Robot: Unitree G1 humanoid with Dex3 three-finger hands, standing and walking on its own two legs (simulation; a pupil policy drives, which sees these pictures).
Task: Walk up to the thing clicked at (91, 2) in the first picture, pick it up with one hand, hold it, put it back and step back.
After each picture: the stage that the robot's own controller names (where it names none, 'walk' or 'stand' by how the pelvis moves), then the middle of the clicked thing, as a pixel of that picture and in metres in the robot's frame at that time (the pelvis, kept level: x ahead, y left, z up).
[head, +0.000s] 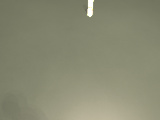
stand; (90, 7) +2.05 -0.08 -0.66
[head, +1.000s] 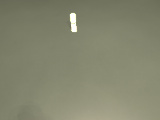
walk; (73, 23) +1.88 +0.28 -0.63
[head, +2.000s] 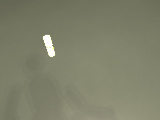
walk; (49, 46) +1.20 +0.46 -0.65
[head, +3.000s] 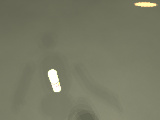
walk; (54, 81) +0.78 +0.32 -0.65
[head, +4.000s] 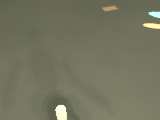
walk; (62, 117) +0.51 +0.17 -0.64
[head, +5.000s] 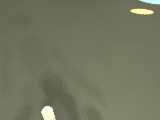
stand; (49, 117) +0.42 +0.23 -0.63
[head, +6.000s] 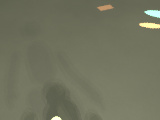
stand; out of the picture +0.42 +0.18 -0.65
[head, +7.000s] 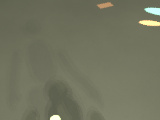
stand; out of the picture +0.42 +0.19 -0.66
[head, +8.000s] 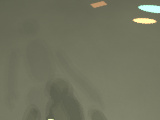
stand; out of the picture +0.39 +0.23 -0.66
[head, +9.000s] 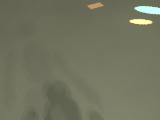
stand; out of the picture +0.38 +0.23 -0.66
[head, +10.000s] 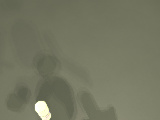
go down; (43, 111) +0.40 +0.24 -0.61
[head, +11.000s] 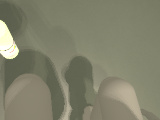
go down; (3, 42) +0.44 +0.31 -0.24
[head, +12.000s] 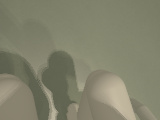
close in; out of the picture +0.41 +0.34 -0.19
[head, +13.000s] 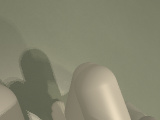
close; out of the picture +0.39 +0.36 -0.15
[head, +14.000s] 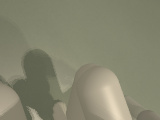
lift; out of the picture +0.37 +0.36 -0.15
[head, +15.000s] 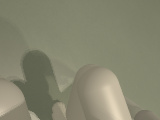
lift; out of the picture +0.37 +0.36 -0.15
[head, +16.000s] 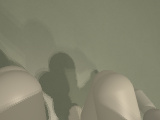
lift; out of the picture +0.27 +0.44 -0.12
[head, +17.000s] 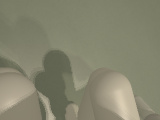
lift; out of the picture +0.30 +0.42 -0.14
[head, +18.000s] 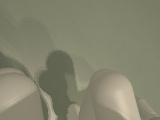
lift; out of the picture +0.29 +0.44 -0.13
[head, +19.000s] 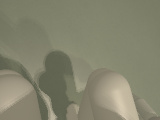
lift; out of the picture +0.31 +0.44 -0.12
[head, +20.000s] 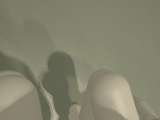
lift; out of the picture +0.31 +0.40 -0.13
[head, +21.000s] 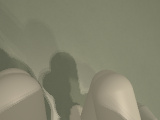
lift; out of the picture +0.32 +0.42 -0.13
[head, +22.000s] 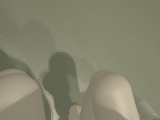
lift; out of the picture +0.30 +0.43 -0.12
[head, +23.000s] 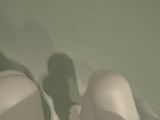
lift; out of the picture +0.32 +0.41 -0.13
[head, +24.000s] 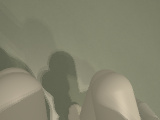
lift; out of the picture +0.31 +0.43 -0.13
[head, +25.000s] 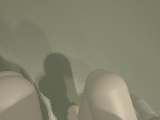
lift; out of the picture +0.31 +0.41 -0.15
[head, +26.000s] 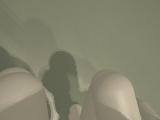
lift; out of the picture +0.31 +0.43 -0.13
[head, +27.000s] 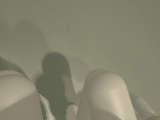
lift; out of the picture +0.31 +0.40 -0.16
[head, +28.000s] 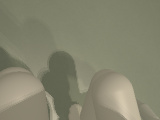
lift; out of the picture +0.32 +0.44 -0.13
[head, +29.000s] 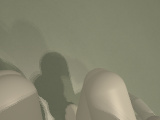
lift; out of the picture +0.32 +0.40 -0.16
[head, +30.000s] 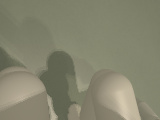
lift; out of the picture +0.32 +0.44 -0.14
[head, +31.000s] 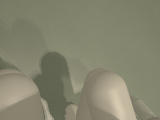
lift; out of the picture +0.32 +0.42 -0.16
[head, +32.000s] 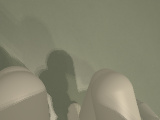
lift; out of the picture +0.30 +0.44 -0.15
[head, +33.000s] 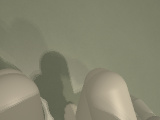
lift; out of the picture +0.32 +0.42 -0.15
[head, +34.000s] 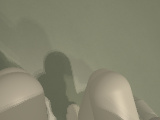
lift; out of the picture +0.32 +0.43 -0.15
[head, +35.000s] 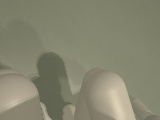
lift; out of the picture +0.32 +0.42 -0.16
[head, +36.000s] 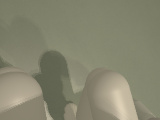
lift; out of the picture +0.31 +0.44 -0.15
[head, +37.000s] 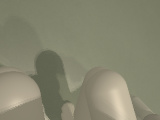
lift; out of the picture +0.31 +0.45 -0.15
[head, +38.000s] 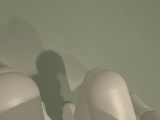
lift; out of the picture +0.30 +0.45 -0.15
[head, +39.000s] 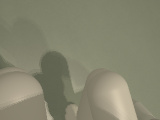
lift; out of the picture +0.31 +0.44 -0.16
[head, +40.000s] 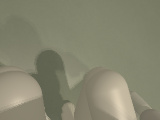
lift; out of the picture +0.30 +0.46 -0.15
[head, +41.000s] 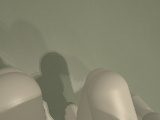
lift; out of the picture +0.30 +0.45 -0.15
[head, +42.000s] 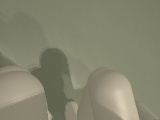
lift; out of the picture +0.29 +0.48 -0.16
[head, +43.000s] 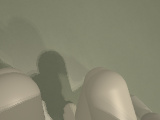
lift; out of the picture +0.31 +0.45 -0.15
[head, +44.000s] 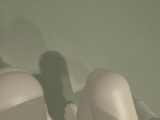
lift; out of the picture +0.30 +0.46 -0.15
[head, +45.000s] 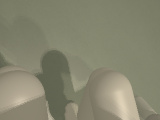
lift; out of the picture +0.30 +0.48 -0.15
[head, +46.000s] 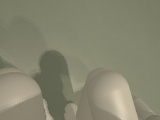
lift; out of the picture +0.31 +0.46 -0.15
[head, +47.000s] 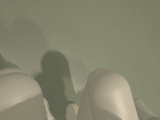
lift; out of the picture +0.31 +0.46 -0.15
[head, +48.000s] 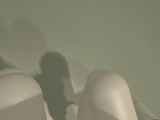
lift; out of the picture +0.31 +0.45 -0.16
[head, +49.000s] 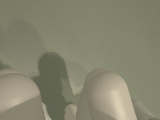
lift; out of the picture +0.33 +0.45 -0.17
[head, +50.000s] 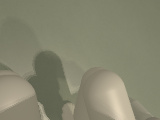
lift; out of the picture +0.35 +0.37 -0.25
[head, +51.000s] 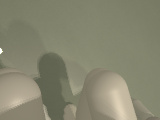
lift; out of the picture +0.33 +0.32 -0.25
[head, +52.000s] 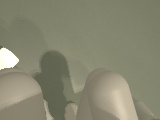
lift; out of the picture +0.30 +0.27 -0.25
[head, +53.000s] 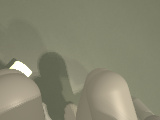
lift; out of the picture +0.26 +0.21 -0.25
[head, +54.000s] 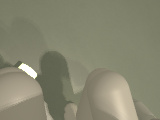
lift; (5, 97) +0.25 +0.19 -0.25
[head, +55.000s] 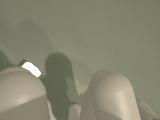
lift; (9, 94) +0.26 +0.20 -0.25
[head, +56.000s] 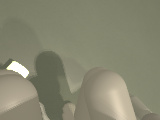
lift; out of the picture +0.26 +0.21 -0.24
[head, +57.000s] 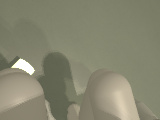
lift; (2, 91) +0.27 +0.22 -0.25
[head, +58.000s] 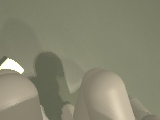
lift; out of the picture +0.27 +0.23 -0.25
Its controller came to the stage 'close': yes
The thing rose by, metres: 0.06
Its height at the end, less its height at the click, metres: -0.09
